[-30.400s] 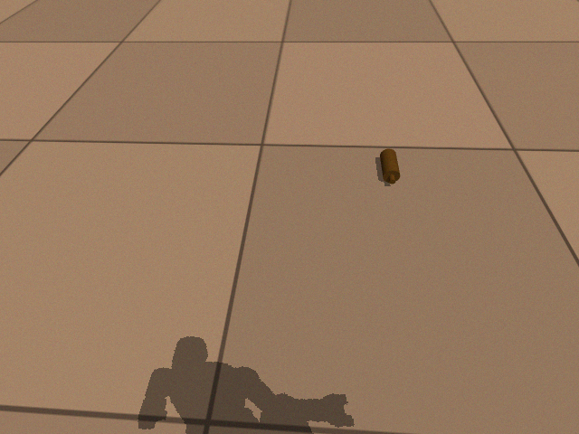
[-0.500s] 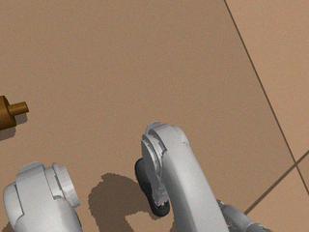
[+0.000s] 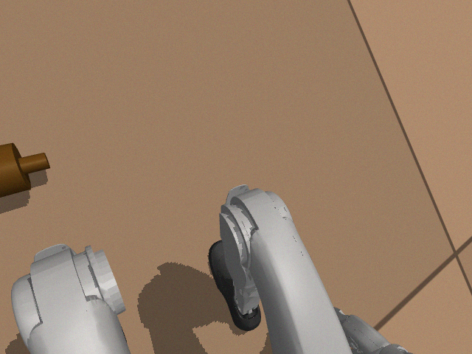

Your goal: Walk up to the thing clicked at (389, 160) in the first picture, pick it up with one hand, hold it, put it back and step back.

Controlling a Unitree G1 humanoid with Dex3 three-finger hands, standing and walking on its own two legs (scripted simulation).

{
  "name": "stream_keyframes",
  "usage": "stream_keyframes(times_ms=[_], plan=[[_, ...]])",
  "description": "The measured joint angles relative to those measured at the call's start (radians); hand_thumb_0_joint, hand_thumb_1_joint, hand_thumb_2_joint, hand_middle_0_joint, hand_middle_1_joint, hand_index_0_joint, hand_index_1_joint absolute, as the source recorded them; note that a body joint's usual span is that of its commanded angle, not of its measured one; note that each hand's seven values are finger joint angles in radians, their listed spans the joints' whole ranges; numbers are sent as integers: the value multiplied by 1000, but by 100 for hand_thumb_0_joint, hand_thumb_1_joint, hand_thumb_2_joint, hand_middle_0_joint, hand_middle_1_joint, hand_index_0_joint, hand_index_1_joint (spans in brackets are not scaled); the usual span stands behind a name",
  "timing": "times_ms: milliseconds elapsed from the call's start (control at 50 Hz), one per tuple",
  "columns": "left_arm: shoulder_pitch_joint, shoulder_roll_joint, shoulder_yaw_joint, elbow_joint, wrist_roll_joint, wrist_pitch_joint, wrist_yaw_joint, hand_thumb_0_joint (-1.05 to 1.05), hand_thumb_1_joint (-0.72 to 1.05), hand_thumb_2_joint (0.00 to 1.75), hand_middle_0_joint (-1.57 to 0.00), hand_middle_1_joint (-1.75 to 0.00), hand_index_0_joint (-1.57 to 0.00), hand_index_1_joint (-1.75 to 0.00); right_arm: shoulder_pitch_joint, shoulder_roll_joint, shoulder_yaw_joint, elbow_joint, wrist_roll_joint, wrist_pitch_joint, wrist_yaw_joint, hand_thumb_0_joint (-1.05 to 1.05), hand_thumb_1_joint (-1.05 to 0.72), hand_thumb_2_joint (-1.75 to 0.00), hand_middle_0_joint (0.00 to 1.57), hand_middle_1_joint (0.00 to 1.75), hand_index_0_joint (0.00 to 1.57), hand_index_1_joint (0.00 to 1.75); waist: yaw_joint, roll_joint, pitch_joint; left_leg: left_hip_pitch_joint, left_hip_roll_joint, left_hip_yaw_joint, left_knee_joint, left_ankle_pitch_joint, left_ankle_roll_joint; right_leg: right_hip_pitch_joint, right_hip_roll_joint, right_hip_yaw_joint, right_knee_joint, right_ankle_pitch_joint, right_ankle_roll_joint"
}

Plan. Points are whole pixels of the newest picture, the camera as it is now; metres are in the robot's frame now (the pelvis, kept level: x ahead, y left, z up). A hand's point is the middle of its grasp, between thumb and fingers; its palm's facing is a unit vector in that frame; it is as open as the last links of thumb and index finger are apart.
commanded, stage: withdraw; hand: left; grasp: from above
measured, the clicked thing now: out of the picture +0.45 +0.30 -0.25
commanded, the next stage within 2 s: home in 0.78 s
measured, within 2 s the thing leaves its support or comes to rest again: rests again in 0.36 s
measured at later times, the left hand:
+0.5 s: hand out of the picture +0.43 +0.34 -0.04, palm faces -0.47 -0.11 -0.87, open 14.1 cm
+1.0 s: hand out of the picture +0.44 +0.33 -0.10, palm faces -0.32 -0.07 -0.94, open 13.7 cm
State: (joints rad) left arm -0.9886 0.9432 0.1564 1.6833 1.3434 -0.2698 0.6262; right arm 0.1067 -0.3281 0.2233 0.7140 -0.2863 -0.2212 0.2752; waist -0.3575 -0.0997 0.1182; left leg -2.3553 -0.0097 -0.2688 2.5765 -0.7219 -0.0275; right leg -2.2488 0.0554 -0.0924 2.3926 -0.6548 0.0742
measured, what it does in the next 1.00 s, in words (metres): stands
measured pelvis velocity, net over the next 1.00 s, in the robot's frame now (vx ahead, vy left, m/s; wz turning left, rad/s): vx -0.01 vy -0.01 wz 0.12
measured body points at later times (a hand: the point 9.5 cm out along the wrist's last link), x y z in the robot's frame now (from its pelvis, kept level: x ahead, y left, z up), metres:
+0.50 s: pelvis -0.01 -0.01 +0.08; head +0.20 +0.06 +0.47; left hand +0.45 +0.34 +0.01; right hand +0.11 -0.27 -0.04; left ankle +0.06 +0.13 -0.26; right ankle +0.12 -0.14 -0.26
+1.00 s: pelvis -0.01 -0.01 +0.04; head +0.22 +0.08 +0.42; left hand +0.45 +0.33 -0.05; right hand +0.06 -0.28 -0.07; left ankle +0.06 +0.13 -0.26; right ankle +0.12 -0.14 -0.26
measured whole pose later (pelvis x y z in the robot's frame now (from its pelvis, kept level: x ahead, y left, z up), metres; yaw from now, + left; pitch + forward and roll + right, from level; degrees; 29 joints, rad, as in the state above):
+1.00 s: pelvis -0.01 -0.01 +0.04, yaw +7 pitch +34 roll -7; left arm -0.95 0.73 0.10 1.35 1.26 -0.18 0.42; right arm 0.19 -0.26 0.05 0.74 -0.14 -0.05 0.13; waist -0.25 0.01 -0.06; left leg -2.32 -0.02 -0.15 2.38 -0.65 -0.03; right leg -2.26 0.01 -0.01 2.29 -0.64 0.06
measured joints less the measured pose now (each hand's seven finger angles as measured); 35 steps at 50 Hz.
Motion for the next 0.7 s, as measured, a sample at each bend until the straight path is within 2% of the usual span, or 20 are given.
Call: stream_keyframes(times_ms=[100, 180, 260, 340, 440, 500, 580, 700], plan=[[38, -75, 1, -120, -26, 55, 5, 0, -52, 103, -8, -105, -8, -104, 32, 11, -43, 17, 22, 5, 21, 0, -90, -90, 21, 30, 20, 30, 29, 26, -60, -7, 2, 12, -17, -5, -4, -14, -5, 7, -6, -6, -11], [77, -154, -15, -239, -74, 128, -39, 0, -53, 103, -8, -104, -8, -104, 48, 27, -92, 37, 73, 36, 31, 0, -90, -90, 21, 30, 20, 30, 61, 68, -135, -8, 4, 35, -54, -5, -1, -20, -15, 22, -27, -14, -14], [83, -212, -65, -324, -128, 193, -142, 0, -53, 103, -9, -104, -8, -104, 45, 40, -142, 47, 130, 81, 20, 0, -91, -90, 21, 30, 20, 30, 96, 109, -196, 17, 9, 74, -116, 3, 5, -5, -26, 48, -64, -18, -13], [61, -237, -107, -368, -173, 218, -272, 0, -54, 104, -9, -104, -7, -105, 36, 42, -173, 25, 165, 131, -7, 0, -91, -90, 21, 30, 20, 30, 126, 138, -223, 71, 14, 106, -188, 18, 11, 38, -36, 70, -115, -13, -5], [18, -237, -149, -353, -207, 196, -419, 0, -54, 105, -9, -104, -7, -106, 33, 32, -179, -27, 193, 173, -61, 0, -91, -91, 21, 30, 20, 30, 139, 151, -227, 135, 12, 128, -268, 45, 10, 93, -48, 82, -175, 3, -8], [12, -231, -162, -359, -211, 161, -474, 0, -55, 106, -10, -104, -7, -106, 35, 23, -175, -50, 198, 190, -97, 0, -91, -91, 21, 30, 20, 30, 141, 144, -212, 162, 9, 133, -302, 61, 9, 117, -54, 83, -201, 14, -11], [13, -227, -170, -365, -193, 93, -486, 0, -55, 106, -10, -104, -7, -106, 49, 8, -164, -54, 199, 204, -135, 0, -91, -91, 21, 30, 20, 30, 143, 124, -202, 165, 5, 130, -320, 77, 2, 118, -58, 80, -213, 27, -17], [5, -208, -161, -285, -125, 16, -393, 0, -55, 106, -10, -103, -8, -106, 58, -4, -146, -33, 178, 209, -157, 0, -91, -91, 21, 30, 20, 30, 125, 96, -183, 129, -1, 118, -285, 87, -7, 84, -56, 73, -181, 37, -19]])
